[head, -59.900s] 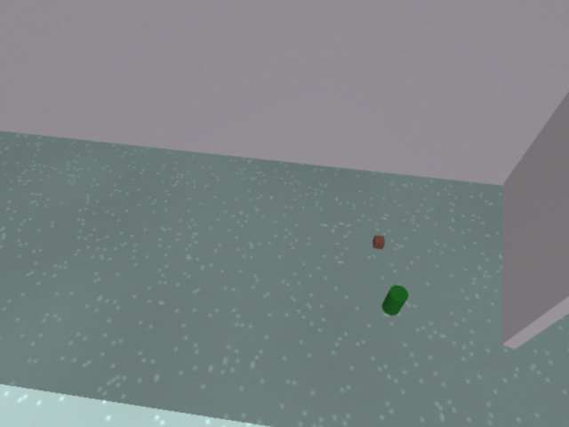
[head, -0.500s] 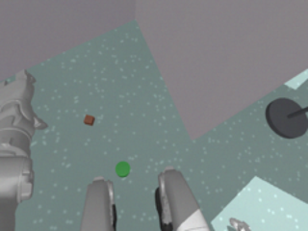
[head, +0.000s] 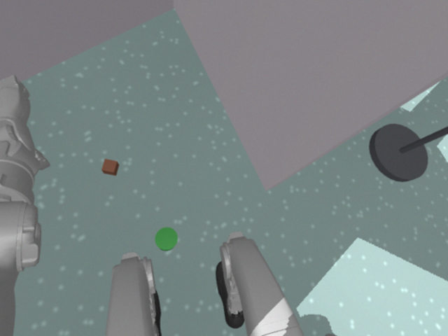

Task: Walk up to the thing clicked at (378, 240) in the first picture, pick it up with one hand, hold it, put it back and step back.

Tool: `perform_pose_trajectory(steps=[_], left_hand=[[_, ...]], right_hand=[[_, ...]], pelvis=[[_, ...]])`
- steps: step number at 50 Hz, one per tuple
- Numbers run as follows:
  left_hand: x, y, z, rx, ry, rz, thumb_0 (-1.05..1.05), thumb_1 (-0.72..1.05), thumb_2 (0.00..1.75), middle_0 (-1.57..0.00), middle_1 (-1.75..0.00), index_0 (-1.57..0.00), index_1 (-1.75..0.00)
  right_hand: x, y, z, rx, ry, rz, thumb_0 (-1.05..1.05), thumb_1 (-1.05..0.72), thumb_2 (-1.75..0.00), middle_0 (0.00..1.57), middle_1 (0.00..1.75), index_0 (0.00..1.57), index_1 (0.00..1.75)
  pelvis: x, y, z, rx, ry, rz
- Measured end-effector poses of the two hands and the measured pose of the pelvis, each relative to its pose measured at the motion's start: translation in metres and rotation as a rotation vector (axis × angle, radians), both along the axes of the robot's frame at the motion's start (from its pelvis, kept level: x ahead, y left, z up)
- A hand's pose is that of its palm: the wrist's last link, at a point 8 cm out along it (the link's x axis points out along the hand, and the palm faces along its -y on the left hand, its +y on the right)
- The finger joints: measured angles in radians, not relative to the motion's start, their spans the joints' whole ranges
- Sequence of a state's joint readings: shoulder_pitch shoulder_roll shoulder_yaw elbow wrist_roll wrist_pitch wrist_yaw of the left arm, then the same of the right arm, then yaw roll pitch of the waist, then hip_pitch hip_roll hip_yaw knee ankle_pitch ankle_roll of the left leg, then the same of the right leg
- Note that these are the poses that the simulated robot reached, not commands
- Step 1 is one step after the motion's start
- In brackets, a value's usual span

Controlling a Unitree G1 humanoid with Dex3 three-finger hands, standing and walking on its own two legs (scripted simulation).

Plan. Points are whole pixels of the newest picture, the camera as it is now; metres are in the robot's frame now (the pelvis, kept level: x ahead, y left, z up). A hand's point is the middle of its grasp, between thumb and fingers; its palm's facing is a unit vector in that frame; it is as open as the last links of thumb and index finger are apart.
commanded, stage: go down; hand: left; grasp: from above
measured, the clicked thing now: (110, 167) +0.57 +0.21 -0.55
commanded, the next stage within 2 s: approach in 1.02 s
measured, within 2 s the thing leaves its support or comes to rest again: neither
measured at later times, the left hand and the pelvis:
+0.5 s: hand (29, 127) +0.51 +0.27 -0.10, palm faces -0.36 -0.19 -0.91, open 13.3 cm; pelvis +0.00 -0.01 -0.01, yaw +0 degrees
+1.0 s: hand (33, 118) +0.52 +0.26 -0.10, palm faces -0.36 -0.17 -0.92, open 12.3 cm; pelvis +0.00 -0.01 -0.01, yaw +0 degrees
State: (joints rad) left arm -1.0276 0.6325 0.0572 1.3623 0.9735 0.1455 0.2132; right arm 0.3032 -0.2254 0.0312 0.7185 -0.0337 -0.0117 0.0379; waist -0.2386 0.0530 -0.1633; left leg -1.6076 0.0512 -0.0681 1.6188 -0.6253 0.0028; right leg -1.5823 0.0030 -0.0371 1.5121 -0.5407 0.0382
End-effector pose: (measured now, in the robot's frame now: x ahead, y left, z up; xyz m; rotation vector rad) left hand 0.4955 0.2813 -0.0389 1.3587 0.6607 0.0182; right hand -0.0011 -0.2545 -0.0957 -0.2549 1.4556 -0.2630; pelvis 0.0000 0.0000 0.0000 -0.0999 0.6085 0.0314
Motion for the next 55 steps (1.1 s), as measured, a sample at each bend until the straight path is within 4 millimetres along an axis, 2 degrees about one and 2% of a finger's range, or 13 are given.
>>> perform_pose_trajectory(steps=[35, 55], left_hand=[[0.022, -0.013, -0.004, 0.062, 0.005, -0.022, 0.0, -0.3, 0.73, -0.33, -0.79, -0.34, -0.77], [0.035, -0.023, 0.0, 0.074, 0.002, -0.001, 0.0, -0.19, 0.64, -0.38, -0.79, -0.41, -0.74]], right_hand=[[0.006, -0.008, -0.007, 0.017, 0.012, 0.013, 0.0, -0.92, -0.9, 0.2, 0.3, 0.2, 0.3], [-0.011, -0.004, -0.009, 0.025, 0.031, -0.013, 0.0, -0.91, -0.9, 0.2, 0.3, 0.2, 0.3]], pelvis=[[0.004, -0.007, -0.008, 0.005, 0.024, -0.007], [0.0, -0.006, -0.013, 0.004, 0.03, -0.013]])
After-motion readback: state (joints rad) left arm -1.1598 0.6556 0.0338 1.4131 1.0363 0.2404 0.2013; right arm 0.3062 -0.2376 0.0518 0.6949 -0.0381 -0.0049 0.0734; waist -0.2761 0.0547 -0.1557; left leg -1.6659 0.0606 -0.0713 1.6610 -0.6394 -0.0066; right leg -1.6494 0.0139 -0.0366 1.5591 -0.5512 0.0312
